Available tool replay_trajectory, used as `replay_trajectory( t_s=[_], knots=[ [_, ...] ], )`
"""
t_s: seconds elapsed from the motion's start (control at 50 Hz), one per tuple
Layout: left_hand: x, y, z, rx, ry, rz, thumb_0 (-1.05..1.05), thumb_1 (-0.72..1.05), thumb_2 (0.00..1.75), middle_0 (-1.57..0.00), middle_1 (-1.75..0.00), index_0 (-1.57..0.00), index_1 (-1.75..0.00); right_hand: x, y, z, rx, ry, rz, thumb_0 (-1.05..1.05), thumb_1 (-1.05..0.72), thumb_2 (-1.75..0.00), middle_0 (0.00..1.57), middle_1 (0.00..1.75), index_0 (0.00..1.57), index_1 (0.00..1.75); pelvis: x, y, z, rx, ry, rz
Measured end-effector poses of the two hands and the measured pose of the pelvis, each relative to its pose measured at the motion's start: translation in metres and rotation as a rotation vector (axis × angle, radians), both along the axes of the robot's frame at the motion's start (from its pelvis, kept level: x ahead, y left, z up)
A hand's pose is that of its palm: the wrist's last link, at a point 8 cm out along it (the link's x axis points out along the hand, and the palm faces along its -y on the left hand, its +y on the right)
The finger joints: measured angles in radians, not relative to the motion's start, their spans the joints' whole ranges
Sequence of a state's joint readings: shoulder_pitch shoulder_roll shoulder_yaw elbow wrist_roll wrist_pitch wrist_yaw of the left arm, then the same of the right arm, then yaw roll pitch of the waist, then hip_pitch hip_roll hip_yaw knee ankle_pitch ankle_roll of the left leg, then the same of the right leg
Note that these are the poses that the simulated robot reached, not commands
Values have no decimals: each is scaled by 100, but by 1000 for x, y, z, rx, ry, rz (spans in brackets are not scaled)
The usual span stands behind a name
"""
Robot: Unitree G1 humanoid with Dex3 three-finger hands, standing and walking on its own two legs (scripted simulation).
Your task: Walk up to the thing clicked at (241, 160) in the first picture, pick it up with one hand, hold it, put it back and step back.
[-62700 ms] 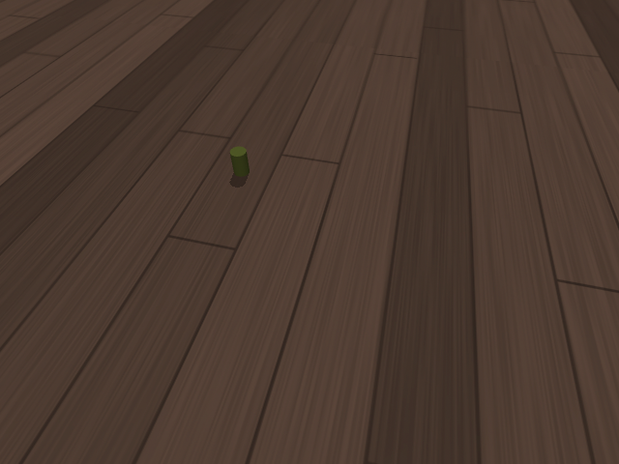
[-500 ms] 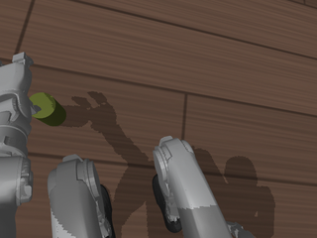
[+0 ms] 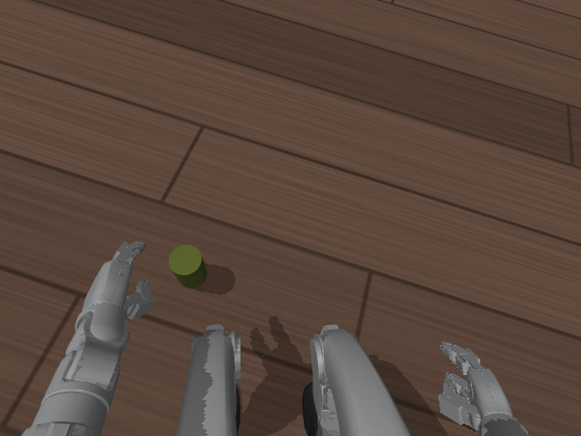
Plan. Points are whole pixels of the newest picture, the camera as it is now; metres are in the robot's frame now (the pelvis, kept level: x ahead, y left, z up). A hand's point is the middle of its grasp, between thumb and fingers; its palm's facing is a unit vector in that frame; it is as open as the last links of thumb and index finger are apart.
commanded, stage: home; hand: left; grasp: from above
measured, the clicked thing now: (189, 267) +0.49 +0.22 -0.48
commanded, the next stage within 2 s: none
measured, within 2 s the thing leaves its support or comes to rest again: neither
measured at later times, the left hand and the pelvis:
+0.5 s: hand (94, 340) +0.24 +0.19 +0.08, palm faces +0.12 -0.97 -0.21, open 7.4 cm; pelvis +0.06 +0.00 +0.15, yaw +4 degrees
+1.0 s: hand (84, 361) +0.22 +0.18 +0.12, palm faces +0.13 -0.97 -0.19, open 7.4 cm; pelvis +0.08 +0.00 +0.17, yaw +5 degrees
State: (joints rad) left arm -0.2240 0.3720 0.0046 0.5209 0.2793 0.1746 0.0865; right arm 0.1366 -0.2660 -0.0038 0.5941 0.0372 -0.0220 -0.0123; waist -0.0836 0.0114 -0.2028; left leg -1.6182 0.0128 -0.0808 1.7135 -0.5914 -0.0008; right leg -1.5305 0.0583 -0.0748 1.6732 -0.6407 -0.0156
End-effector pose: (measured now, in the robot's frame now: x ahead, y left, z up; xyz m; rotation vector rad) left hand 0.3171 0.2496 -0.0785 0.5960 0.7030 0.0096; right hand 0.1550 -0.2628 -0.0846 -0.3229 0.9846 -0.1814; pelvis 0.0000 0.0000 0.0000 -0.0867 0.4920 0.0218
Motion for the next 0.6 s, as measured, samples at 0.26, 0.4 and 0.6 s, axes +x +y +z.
replay_trajectory(
  t_s=[0.26, 0.4, 0.6],
  knots=[
    [-61, -7, 99, -266, 58, 273, 1, 90, 89, -21, -30, -21, -30, 45, 38, 100, 54, -189, 33, 1, -91, -90, 20, 30, 21, 30, 24, 2, 90, 20, -130, 37],
    [-79, -8, 155, -322, 77, 347, 1, 91, 90, -20, -30, -21, -30, 48, 45, 139, 67, -209, -1, 1, -90, -90, 20, 30, 21, 30, 47, 3, 132, 34, -194, 44],
    [-105, -9, 217, -331, 57, 364, 1, 91, 90, -20, -30, -21, -30, 63, 35, 183, 30, -293, -26, 1, -91, -90, 20, 30, 21, 30, 75, 3, 166, 48, -269, 52]
  ],
)
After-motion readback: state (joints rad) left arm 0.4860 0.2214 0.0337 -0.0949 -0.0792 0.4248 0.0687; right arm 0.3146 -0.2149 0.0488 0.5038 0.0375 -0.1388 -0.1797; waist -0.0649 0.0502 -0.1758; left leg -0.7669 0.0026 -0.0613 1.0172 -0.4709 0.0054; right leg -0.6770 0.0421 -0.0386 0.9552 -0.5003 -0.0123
